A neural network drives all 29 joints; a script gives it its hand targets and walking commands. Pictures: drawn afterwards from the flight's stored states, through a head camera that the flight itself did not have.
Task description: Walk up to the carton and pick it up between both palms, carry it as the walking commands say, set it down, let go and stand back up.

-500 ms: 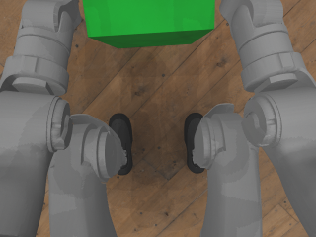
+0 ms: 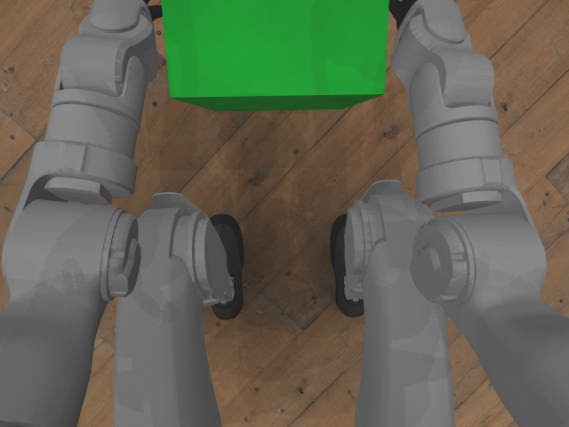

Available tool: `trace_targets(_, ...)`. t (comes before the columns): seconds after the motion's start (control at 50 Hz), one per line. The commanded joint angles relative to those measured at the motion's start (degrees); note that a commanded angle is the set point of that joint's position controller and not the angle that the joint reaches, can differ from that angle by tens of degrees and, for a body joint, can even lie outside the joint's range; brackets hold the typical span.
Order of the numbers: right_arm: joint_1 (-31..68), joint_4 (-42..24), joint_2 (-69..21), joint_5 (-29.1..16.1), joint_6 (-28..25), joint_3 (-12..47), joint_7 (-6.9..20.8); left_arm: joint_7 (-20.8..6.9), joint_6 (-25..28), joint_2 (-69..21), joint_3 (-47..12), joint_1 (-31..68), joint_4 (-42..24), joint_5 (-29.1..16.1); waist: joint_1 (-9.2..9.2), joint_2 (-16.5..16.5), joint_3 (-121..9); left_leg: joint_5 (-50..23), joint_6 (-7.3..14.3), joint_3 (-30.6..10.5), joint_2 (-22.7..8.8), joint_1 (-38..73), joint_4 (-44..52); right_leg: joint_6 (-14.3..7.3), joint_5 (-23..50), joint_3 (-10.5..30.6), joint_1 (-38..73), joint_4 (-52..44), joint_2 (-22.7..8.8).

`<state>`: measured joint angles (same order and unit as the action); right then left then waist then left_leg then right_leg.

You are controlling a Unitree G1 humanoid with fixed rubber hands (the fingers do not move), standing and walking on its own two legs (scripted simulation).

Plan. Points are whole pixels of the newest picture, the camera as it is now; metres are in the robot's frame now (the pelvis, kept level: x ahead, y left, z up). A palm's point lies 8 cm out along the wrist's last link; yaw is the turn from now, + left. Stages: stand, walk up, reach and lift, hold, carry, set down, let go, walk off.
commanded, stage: reach and lift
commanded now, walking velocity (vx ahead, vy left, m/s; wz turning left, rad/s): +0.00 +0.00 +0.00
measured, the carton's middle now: (277, 39) +0.53 -0.02 -0.18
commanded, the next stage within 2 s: none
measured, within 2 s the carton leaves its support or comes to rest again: neither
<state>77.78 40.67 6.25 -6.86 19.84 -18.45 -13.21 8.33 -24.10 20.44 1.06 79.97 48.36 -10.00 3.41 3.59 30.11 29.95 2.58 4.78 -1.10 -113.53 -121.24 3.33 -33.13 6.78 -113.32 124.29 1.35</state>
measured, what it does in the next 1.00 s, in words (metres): rises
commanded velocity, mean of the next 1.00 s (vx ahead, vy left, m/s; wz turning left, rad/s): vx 0.00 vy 0.00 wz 0.00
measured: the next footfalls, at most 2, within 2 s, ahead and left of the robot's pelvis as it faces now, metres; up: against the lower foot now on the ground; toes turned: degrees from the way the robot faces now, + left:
none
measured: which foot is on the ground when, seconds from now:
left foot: down 0.00-1.00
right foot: down 0.00-1.00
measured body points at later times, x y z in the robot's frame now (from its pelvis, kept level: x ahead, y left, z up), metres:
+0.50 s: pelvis -0.02 +0.00 +0.05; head +0.31 -0.01 +0.35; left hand +0.55 +0.12 -0.05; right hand +0.53 -0.17 -0.03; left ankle +0.15 +0.10 -0.36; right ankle +0.13 -0.14 -0.36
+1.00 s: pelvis -0.03 +0.00 +0.10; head +0.27 -0.01 +0.43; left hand +0.52 +0.12 +0.03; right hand +0.51 -0.17 +0.06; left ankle +0.15 +0.10 -0.36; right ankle +0.13 -0.14 -0.36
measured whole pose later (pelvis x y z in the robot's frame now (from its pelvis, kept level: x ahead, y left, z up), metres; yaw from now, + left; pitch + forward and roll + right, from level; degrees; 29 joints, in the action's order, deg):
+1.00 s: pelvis -0.03 +0.00 +0.10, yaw -2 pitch +14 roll +2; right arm 73.6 33.2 2.5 -1.0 26.6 -23.1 -10.8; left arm 7.8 -30.5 16.5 5.2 72.4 39.7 -5.4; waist 2.4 3.6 30.0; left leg 25.7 2.1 4.8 -0.8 -90.5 -102.1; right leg 3.4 -27.7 6.8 -91.1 104.7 1.5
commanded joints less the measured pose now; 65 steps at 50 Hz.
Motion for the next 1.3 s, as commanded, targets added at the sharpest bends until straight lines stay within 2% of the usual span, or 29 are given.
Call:
trace_targets(0.0, 47.5, -25.8, -60.8, -3.8, 3.2, 32.4, 20.4, -15.8, 4.1, -69.6, -14.9, 53.2, -35.4, -7.4, -3.80, -2.4, -148.2, -22.9, -2.0, -2.2, 11.0, 59.7, 15.3, -2.8, 22.1, -13.0, 46.8, -17.6, 7.4)
trace_targets(0.04, 47.3, -24.8, -61.7, -3.2, 4.0, 31.7, 20.0, -15.2, 3.3, -70.7, -15.5, 55.0, -34.8, -7.9, -2.04, -0.6, -149.0, -21.2, -1.8, -3.5, 10.7, 62.3, 17.3, -2.3, 21.1, -13.9, 47.0, -18.6, 8.0)
trace_targets(0.06, 49.1, -22.9, -60.8, -3.2, 4.3, 30.2, 19.6, -15.4, 3.1, -68.3, -11.7, 54.9, -31.2, -6.1, -4.61, -0.8, -143.0, -17.0, -1.6, -2.3, 10.5, 57.3, 16.9, -2.7, 16.6, -12.8, 44.5, -19.1, 7.5)
trace_targets(0.08, 47.2, -18.5, -59.6, -2.3, 4.3, 27.8, 19.9, -15.6, 2.8, -68.3, -14.2, 59.6, -31.4, -7.4, -0.77, -1.5, -139.0, -12.1, -2.3, -3.7, 9.5, 59.0, 18.3, -2.8, 13.0, -13.5, 41.3, -20.0, 7.1)
trace_targets(0.12, 47.7, -13.0, -58.9, -0.8, 4.6, 24.0, 20.2, -15.5, 2.2, -69.6, -12.2, 57.2, -25.2, -5.3, -1.91, -4.8, -133.4, -4.2, -2.8, -4.6, 8.9, 56.7, 21.1, -2.9, 8.0, -13.7, 36.7, -20.5, 6.6)
trace_targets(0.14, 46.3, -12.7, -60.3, 0.3, 4.8, 23.3, 20.4, -15.9, 2.0, -69.9, -12.7, 57.8, -25.9, -6.1, 0.16, -4.0, -131.1, -3.2, -2.5, -4.5, 9.1, 56.1, 21.4, -3.1, 6.5, -14.2, 35.1, -21.9, 6.8)
trace_targets(0.24, 45.5, -7.3, -59.1, 3.0, 5.7, 21.2, 21.3, -16.4, 1.9, -68.7, -11.3, 59.9, -23.3, -5.3, -0.34, -2.0, -126.2, 3.6, -2.7, -5.5, 8.3, 54.6, 25.0, -3.2, 0.6, -13.0, 33.9, -24.6, 6.5)
trace_targets(0.28, 50.5, -17.3, -60.7, -0.7, 5.1, 26.0, 21.5, -16.0, 1.7, -72.4, -13.2, 56.5, -28.0, -6.8, -3.46, -3.5, -138.4, -4.3, -2.6, -5.3, 8.9, 62.2, 25.0, -3.0, 7.6, -12.2, 40.9, -24.4, 6.7)
trace_targets(0.34, 47.4, -15.0, -61.5, -0.6, 6.3, 27.3, 21.1, -15.1, 1.4, -69.0, -10.8, 58.2, -31.5, -4.1, -4.81, -2.3, -142.0, -8.2, -2.5, -4.4, 9.4, 62.8, 24.4, -2.6, 8.9, -11.9, 43.3, -25.0, 7.2)
trace_targets(0.42, 44.2, -21.1, -66.0, -2.4, 7.2, 31.4, 20.1, -15.2, 1.5, -69.9, -12.9, 55.6, -38.9, -5.5, -4.39, 1.2, -152.2, -16.8, -1.9, -4.2, 10.0, 67.8, 25.3, -1.9, 17.1, -10.8, 55.3, -27.3, 7.9)
trace_targets(0.5, 40.2, -21.5, -63.4, -0.7, 7.5, 31.9, 19.8, -15.6, 0.3, -69.8, -11.5, 47.4, -35.6, -3.0, -6.01, -2.4, -151.4, -21.7, -2.3, -2.9, 10.8, 67.1, 24.2, -2.6, 20.8, -10.5, 55.0, -26.9, 8.2)
trace_targets(0.52, 38.9, -19.6, -62.1, 0.3, 7.9, 30.5, 19.8, -16.0, 0.4, -70.0, -11.5, 47.3, -34.7, -4.4, -3.92, 0.2, -151.1, -19.6, -2.5, -3.5, 10.2, 66.8, 25.3, -2.2, 18.4, -11.1, 54.8, -27.4, 8.1)
trace_targets(0.6, 32.2, -13.4, -66.3, 2.7, 8.5, 28.7, 20.7, -17.3, -0.4, -74.0, -11.5, 41.6, -29.6, -3.0, -4.93, 0.5, -144.2, -17.1, -2.8, -2.5, 10.2, 62.4, 27.8, -2.7, 17.3, -10.9, 56.6, -29.7, 8.5)
trace_targets(0.62, 31.3, -15.3, -65.4, 3.0, 8.3, 28.5, 20.8, -17.7, -0.5, -76.8, -14.5, 43.4, -32.0, -4.4, -0.38, -0.3, -145.0, -18.3, -3.4, -3.9, 9.8, 63.8, 28.4, -2.9, 19.7, -11.1, 56.7, -30.5, 8.6)
trace_targets(0.64, 32.9, -15.1, -67.2, 1.9, 8.1, 29.2, 20.8, -17.8, -0.4, -75.4, -13.4, 41.3, -28.5, -2.9, -4.05, -0.2, -143.0, -17.2, -2.9, -3.5, 9.7, 62.5, 28.9, -2.4, 17.9, -10.9, 54.7, -30.2, 8.5)
trace_targets(0.68, 32.5, -16.9, -66.1, 0.9, 8.5, 30.5, 21.6, -18.4, -0.7, -74.4, -13.5, 43.5, -31.4, -3.9, -3.48, -0.8, -145.3, -18.9, -2.9, -3.6, 9.6, 65.4, 29.5, -2.7, 18.9, -10.4, 56.3, -31.7, 8.4)
trace_targets(0.7, 34.3, -15.9, -69.3, 0.6, 8.8, 31.3, 21.4, -18.0, -0.6, -75.0, -12.4, 42.0, -30.3, -2.5, -6.49, 1.0, -147.2, -18.2, -2.5, -3.2, 10.3, 65.2, 30.6, -2.6, 18.2, -10.2, 59.9, -32.3, 8.9)
trace_targets(0.72, 32.3, -19.9, -68.5, -0.3, 8.9, 32.6, 21.3, -18.1, -0.1, -76.1, -17.4, 47.5, -40.7, -6.0, -2.86, -2.8, -153.8, -20.2, -3.2, -3.7, 10.3, 69.7, 30.5, -2.8, 21.1, -9.6, 63.8, -31.8, 8.9)
trace_targets(0.76, 34.5, -21.4, -69.0, -1.8, 8.8, 33.9, 21.3, -17.4, 0.1, -73.4, -16.0, 48.7, -41.9, -5.2, -5.30, -4.2, -152.9, -21.2, -2.8, -3.5, 10.5, 72.7, 31.0, -2.8, 21.2, -9.8, 62.6, -31.9, 8.8)
trace_targets(0.8, 30.4, -12.8, -66.8, 1.5, 8.9, 28.9, 21.5, -17.3, -0.4, -71.8, -13.7, 48.3, -36.5, -3.6, -3.02, -4.0, -142.8, -17.4, -3.7, -4.6, 9.9, 68.6, 32.2, -3.8, 18.2, -10.5, 56.6, -33.3, 8.8)
trace_targets(0.84, 34.6, -14.7, -67.7, 0.7, 8.8, 30.9, 21.8, -16.9, -0.1, -72.2, -14.0, 47.9, -35.0, -3.5, -4.63, -0.7, -143.8, -14.4, -3.2, -5.0, 9.7, 70.1, 34.2, -2.6, 14.3, -10.4, 57.2, -34.9, 8.6)
trace_targets(0.86, 35.2, -18.6, -66.9, -1.0, 8.9, 33.5, 21.9, -16.4, -0.3, -74.6, -17.9, 50.8, -41.4, -5.6, -3.99, -2.3, -151.4, -14.8, -3.8, -6.1, 9.4, 75.7, 34.3, -3.1, 16.3, -10.1, 59.7, -34.2, 8.8)
trace_targets(0.9, 36.3, -15.7, -63.8, 0.6, 9.3, 30.0, 21.8, -16.6, -1.3, -73.0, -15.9, 49.3, -33.8, -4.7, -2.41, -1.3, -145.3, -10.3, -4.2, -6.4, 8.6, 73.7, 36.0, -2.9, 12.7, -11.2, 56.0, -35.7, 8.7)
trace_targets(0.92, 37.0, -15.7, -66.9, -0.4, 9.3, 30.4, 21.9, -16.8, -1.1, -71.7, -14.7, 50.7, -35.0, -4.1, -5.47, -2.0, -144.0, -10.1, -3.3, -5.1, 9.1, 72.9, 36.9, -2.8, 12.2, -9.8, 58.9, -37.4, 8.3)
trace_targets(0.96, 38.3, -12.9, -66.7, 1.3, 9.6, 28.2, 22.2, -17.2, -1.3, -73.8, -13.5, 51.1, -30.8, -4.4, -3.49, 0.9, -136.8, -2.7, -2.9, -6.4, 8.6, 68.4, 38.9, -2.9, 6.7, -9.8, 57.6, -38.7, 7.9)
trace_targets(0.98, 39.5, -11.6, -65.2, 1.2, 9.0, 27.1, 22.3, -17.3, -1.7, -75.9, -13.1, 50.0, -27.1, -4.3, -2.94, -2.6, -133.2, 0.7, -3.6, -6.7, 8.4, 68.1, 39.8, -3.1, 4.6, -9.7, 54.1, -38.4, 7.5)
trace_targets(1.06, 39.7, -12.0, -65.0, 0.8, 9.1, 26.6, 23.2, -17.3, -2.0, -78.4, -15.5, 53.3, -32.2, -6.7, -0.86, -3.3, -142.3, 1.7, -4.3, -8.7, 7.7, 77.4, 43.6, -3.1, 5.7, -10.6, 57.0, -41.0, 7.8)
trace_targets(1.12, 41.4, -14.6, -68.4, -1.1, 9.8, 30.2, 23.1, -17.3, -1.9, -75.5, -14.4, 53.8, -33.8, -5.2, -5.35, -0.7, -143.0, -2.3, -3.0, -6.1, 8.3, 75.1, 42.9, -2.4, 6.3, -9.0, 62.0, -42.1, 7.7)
trace_targets(1.28, 30.9, -5.4, -68.1, 2.3, 9.6, 27.1, 24.7, -17.6, -2.1, -80.0, -15.5, 46.3, -29.7, -3.6, -2.38, -3.3, -136.0, -2.2, -4.7, -9.2, 7.3, 78.7, 47.1, -3.5, 8.5, -8.6, 58.3, -45.0, 7.4)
